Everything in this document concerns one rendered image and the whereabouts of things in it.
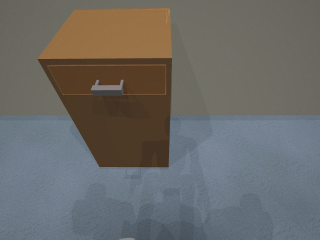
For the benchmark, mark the cabinet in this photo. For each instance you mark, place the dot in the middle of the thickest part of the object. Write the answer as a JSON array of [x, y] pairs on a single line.
[[131, 130]]

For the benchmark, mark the drawer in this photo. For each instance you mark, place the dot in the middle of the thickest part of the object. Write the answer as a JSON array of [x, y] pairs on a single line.
[[138, 78]]

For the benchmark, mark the handle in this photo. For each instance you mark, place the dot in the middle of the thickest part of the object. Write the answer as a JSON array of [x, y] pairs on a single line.
[[107, 90]]

